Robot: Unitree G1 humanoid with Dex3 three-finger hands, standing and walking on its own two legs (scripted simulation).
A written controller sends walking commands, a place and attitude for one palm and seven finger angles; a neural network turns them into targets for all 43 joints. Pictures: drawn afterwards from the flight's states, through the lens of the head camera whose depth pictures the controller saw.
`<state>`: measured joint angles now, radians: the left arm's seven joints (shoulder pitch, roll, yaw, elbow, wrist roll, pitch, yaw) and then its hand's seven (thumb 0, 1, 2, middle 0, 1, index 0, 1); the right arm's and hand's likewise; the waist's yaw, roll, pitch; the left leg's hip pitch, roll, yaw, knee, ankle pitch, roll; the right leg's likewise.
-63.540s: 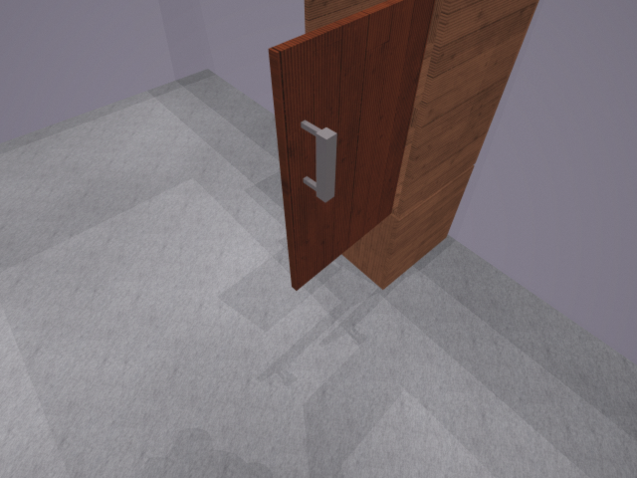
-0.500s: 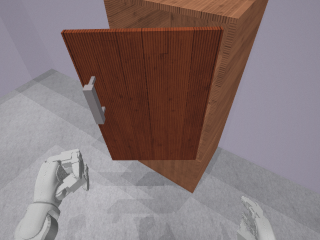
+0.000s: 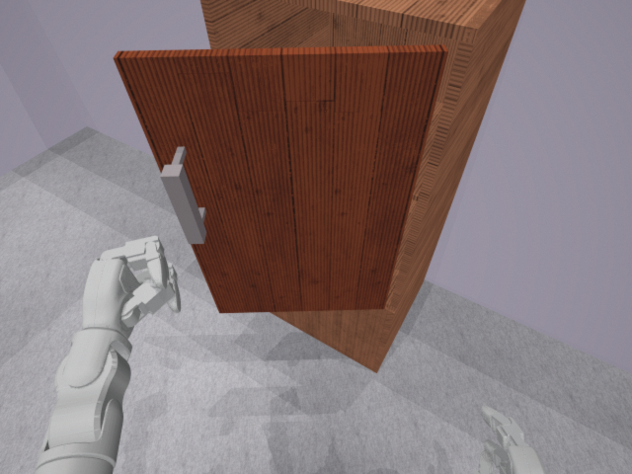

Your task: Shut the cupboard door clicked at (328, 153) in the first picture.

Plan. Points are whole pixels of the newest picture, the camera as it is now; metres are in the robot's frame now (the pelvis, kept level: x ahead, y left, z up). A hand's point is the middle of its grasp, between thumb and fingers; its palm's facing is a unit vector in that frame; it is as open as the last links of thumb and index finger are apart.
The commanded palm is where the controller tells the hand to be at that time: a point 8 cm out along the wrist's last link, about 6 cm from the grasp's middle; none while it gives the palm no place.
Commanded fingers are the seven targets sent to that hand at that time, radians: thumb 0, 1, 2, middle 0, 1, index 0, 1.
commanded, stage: bring the fist close to the handle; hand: left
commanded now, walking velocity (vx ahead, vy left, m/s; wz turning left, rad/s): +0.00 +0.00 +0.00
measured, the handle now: (189, 196) +0.47 +0.22 +0.09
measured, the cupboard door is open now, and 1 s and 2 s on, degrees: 33 33 12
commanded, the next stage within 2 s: push the door shut along its arc in 0.82 s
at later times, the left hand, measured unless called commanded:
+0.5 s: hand (189, 241) +0.37 +0.20 +0.09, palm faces +0.09 -1.00 -0.01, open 3.1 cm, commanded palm +0.34 +0.24 +0.09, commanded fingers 0.00 0.90 0.90 -1.30 -1.50 -1.30 -1.50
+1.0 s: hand (183, 242) +0.38 +0.21 +0.09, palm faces +0.09 -1.00 +0.01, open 3.1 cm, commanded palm +0.35 +0.25 +0.09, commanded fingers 0.00 0.90 0.90 -1.30 -1.50 -1.30 -1.50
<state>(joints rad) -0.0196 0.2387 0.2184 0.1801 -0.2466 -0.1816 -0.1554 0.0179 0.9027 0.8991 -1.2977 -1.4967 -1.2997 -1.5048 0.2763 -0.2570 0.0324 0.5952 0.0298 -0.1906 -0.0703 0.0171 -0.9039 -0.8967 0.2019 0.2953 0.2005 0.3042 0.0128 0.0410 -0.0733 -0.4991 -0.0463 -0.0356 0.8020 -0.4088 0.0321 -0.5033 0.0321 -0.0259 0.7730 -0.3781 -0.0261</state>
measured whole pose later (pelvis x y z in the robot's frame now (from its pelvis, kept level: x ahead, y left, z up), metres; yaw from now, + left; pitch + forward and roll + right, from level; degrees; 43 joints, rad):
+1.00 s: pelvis -0.01 +0.00 +0.00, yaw -1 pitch +8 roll -1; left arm -0.41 0.30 0.28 0.66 -0.21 -0.25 -0.18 0.02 0.90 0.90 -1.30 -1.50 -1.30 -1.50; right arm 0.29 -0.26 0.03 0.62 0.04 -0.08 -0.06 0.01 -0.91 -0.90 0.20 0.30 0.20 0.30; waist -0.02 0.03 -0.07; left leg -0.56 -0.04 -0.03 0.81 -0.39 0.04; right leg -0.56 0.04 -0.02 0.77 -0.35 -0.02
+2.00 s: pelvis +0.00 +0.02 -0.02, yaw -1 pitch +19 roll -3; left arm -1.04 0.51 0.29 1.24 -0.15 -0.29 -0.38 0.02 0.95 0.95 -1.30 -1.50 -1.30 -1.50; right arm 0.40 -0.28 0.03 0.68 0.01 -0.04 -0.04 0.01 -0.91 -0.90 0.20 0.30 0.20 0.30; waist -0.17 0.04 -0.09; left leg -0.84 -0.04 -0.04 0.96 -0.44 0.05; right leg -0.82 0.04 -0.04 0.87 -0.38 -0.01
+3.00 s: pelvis +0.00 +0.01 -0.04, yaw -2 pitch +27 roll -5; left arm -1.42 0.58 0.33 1.41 -0.08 -0.16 -0.23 0.04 0.93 0.97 -1.30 -1.50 -1.30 -1.50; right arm 0.45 -0.28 0.04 0.68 -0.04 -0.04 -0.01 0.01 -0.91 -0.90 0.20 0.30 0.20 0.30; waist -0.27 0.07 -0.10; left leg -1.06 -0.01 -0.07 1.07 -0.48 0.03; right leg -1.02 0.07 -0.07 0.95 -0.41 -0.02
